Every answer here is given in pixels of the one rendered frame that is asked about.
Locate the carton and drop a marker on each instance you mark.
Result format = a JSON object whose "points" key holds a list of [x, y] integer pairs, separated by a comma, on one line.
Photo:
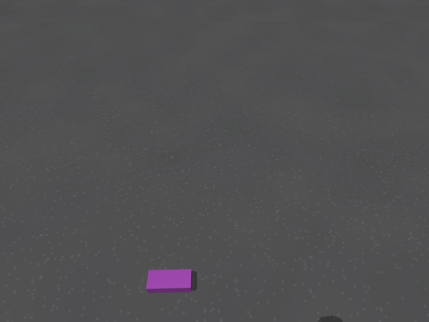
{"points": [[169, 281]]}

